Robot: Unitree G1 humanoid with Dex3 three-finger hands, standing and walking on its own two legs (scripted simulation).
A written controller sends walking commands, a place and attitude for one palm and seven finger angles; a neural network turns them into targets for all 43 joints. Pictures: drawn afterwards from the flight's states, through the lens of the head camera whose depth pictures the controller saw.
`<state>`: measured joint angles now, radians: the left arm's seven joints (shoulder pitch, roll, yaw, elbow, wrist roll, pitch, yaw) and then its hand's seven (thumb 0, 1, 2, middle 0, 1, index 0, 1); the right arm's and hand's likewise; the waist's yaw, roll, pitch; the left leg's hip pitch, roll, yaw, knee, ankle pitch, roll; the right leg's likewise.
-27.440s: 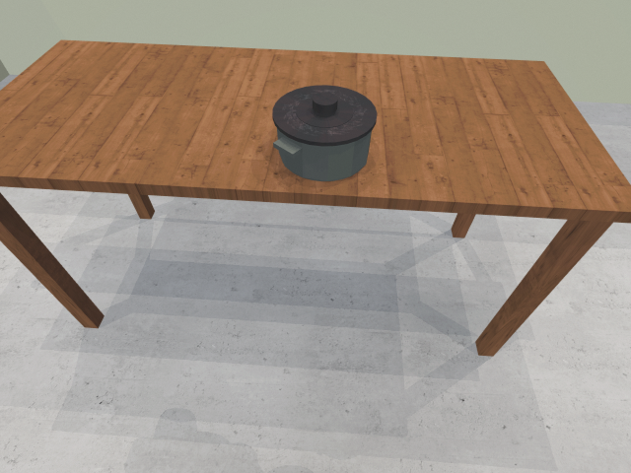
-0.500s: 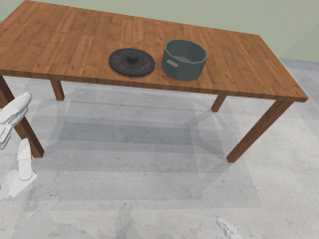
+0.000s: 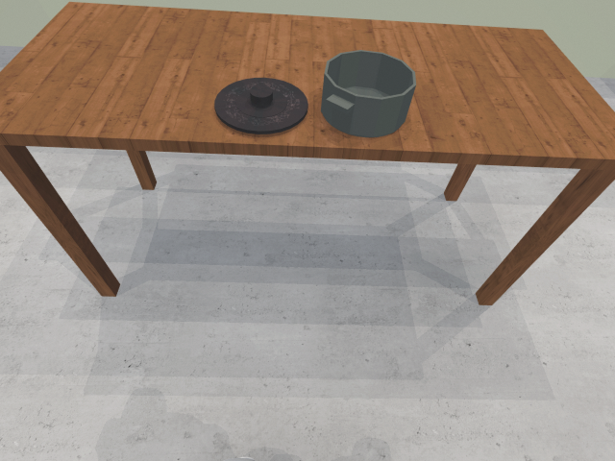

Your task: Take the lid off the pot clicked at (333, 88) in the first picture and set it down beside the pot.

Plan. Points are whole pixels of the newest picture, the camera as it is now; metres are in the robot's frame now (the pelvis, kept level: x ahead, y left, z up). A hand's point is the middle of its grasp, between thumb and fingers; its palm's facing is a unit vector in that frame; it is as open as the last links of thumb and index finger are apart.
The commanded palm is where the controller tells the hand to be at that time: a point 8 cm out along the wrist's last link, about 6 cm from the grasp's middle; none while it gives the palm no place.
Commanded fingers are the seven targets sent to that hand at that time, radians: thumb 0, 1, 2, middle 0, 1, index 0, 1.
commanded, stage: let the arm hang, fingers relaxed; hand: left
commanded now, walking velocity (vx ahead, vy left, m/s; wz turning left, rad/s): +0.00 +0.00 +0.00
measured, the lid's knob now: (261, 95) +0.81 +0.13 +0.01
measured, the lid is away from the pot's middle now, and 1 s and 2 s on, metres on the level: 0.23 0.23 0.23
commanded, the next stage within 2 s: look to check the result in 0.98 s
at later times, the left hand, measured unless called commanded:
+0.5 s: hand out of the picture +0.04 +0.16 -0.17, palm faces +0.04 -0.98 -0.19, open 7.3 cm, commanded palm none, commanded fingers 0.00 0.90 0.90 -0.20 -0.30 -0.20 -0.30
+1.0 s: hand out of the picture +0.03 +0.17 -0.16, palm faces +0.03 -0.98 -0.19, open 7.3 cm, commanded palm none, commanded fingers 0.00 0.90 0.90 -0.20 -0.30 -0.20 -0.30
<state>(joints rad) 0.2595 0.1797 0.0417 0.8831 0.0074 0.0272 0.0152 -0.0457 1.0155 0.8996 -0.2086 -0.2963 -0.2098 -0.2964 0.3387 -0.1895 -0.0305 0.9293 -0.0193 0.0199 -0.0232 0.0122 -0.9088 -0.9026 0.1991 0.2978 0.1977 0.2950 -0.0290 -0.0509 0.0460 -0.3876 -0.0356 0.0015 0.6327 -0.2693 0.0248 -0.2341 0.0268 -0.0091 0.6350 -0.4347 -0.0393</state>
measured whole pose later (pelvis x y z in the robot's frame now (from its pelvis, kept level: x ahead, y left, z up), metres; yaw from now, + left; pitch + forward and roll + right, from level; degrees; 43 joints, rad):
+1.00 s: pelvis +0.03 +0.00 +0.02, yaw +0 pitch -1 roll +0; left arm 0.27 0.13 0.01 1.11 0.00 0.00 0.05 0.00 0.91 0.90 -0.20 -0.30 -0.20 -0.30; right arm 0.29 -0.11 -0.03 1.12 0.00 0.00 -0.05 0.01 -0.91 -0.90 0.20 0.30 0.20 0.29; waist -0.02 -0.01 0.08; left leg -0.18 -0.02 0.03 0.48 -0.27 0.02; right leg -0.02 0.03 0.00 0.40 -0.35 -0.04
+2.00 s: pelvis +0.03 +0.01 +0.02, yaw +0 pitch -1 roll +0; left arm 0.30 0.10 0.01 1.12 0.00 -0.01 0.06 0.00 0.91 0.90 -0.20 -0.30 -0.20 -0.30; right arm 0.30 -0.10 -0.03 1.13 0.00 0.00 -0.05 0.01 -0.91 -0.90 0.20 0.30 0.20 0.29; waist -0.01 -0.01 0.07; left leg -0.18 -0.03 0.03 0.46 -0.26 0.03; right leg -0.02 0.02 0.00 0.40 -0.35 -0.03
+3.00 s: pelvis +0.03 +0.00 +0.02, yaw +0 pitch -1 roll +0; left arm 0.31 0.09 0.02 1.12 0.00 -0.01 0.06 0.00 0.91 0.90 -0.20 -0.30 -0.20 -0.30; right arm 0.30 -0.10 -0.03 1.13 0.00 0.00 -0.06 0.01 -0.91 -0.90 0.20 0.30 0.20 0.29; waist -0.01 0.00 0.07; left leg -0.18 -0.02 0.03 0.46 -0.26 0.02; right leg -0.02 0.03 -0.01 0.39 -0.34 -0.03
